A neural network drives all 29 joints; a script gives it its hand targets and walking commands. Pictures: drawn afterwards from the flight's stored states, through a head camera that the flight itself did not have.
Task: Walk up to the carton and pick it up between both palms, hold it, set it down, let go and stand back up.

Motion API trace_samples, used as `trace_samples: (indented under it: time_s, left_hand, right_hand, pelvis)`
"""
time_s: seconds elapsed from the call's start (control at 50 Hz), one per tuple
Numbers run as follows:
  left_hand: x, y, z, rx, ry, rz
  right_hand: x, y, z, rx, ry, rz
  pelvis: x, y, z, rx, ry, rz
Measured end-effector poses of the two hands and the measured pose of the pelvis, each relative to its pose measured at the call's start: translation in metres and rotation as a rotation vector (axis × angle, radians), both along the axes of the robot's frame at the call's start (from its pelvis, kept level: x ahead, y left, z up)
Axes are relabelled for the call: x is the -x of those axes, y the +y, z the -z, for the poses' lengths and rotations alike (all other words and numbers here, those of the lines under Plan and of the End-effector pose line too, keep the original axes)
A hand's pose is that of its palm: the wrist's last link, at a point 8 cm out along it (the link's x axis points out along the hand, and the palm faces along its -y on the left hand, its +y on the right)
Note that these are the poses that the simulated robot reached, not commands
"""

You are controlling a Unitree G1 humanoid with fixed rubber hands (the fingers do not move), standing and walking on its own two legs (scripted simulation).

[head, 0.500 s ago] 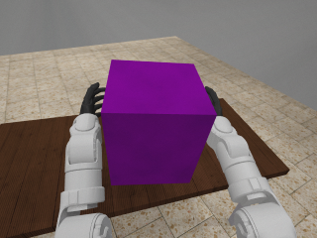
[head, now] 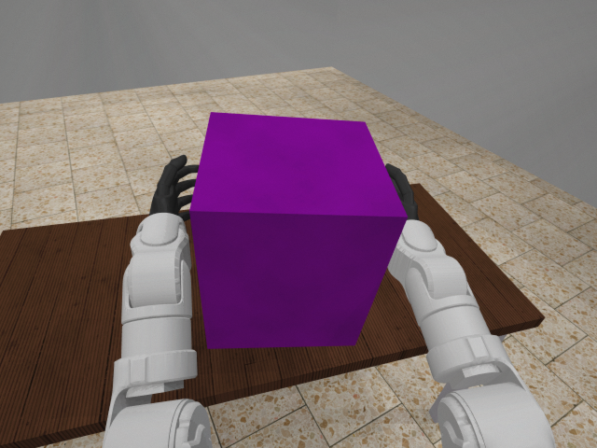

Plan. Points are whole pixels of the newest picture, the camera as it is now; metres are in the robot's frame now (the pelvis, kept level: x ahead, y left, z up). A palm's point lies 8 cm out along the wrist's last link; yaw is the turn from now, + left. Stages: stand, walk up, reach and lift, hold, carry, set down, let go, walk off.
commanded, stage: hold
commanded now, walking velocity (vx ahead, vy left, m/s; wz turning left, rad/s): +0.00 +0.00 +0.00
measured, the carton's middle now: (286, 234) +0.37 +0.01 +0.15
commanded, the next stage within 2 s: none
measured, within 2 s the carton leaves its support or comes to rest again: neither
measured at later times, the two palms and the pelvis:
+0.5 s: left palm (168, 217) +0.36 +0.16 +0.19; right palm (400, 222) +0.36 -0.14 +0.18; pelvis +0.00 +0.00 +0.00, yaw +0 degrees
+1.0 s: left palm (168, 218) +0.36 +0.16 +0.19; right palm (400, 223) +0.36 -0.14 +0.17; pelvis +0.00 +0.00 +0.00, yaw +0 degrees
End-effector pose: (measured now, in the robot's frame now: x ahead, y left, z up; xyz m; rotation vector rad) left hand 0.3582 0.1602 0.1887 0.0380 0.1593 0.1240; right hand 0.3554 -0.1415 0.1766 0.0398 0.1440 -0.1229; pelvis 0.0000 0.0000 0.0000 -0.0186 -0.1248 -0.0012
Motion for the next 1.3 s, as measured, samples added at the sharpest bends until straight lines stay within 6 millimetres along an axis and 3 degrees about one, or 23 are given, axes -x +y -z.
trace_samples:
  time_s: [1.3]
  left_hand:
    - [0.0006,0.0011,0.0015,-0.002,-0.001,-0.005]
  right_hand:
    - [-0.0014,0.0010,-0.0006,-0.001,-0.007,-0.003]
  pelvis:
    - [-0.0017,0.0004,0.0001,0.001,-0.003,0.000]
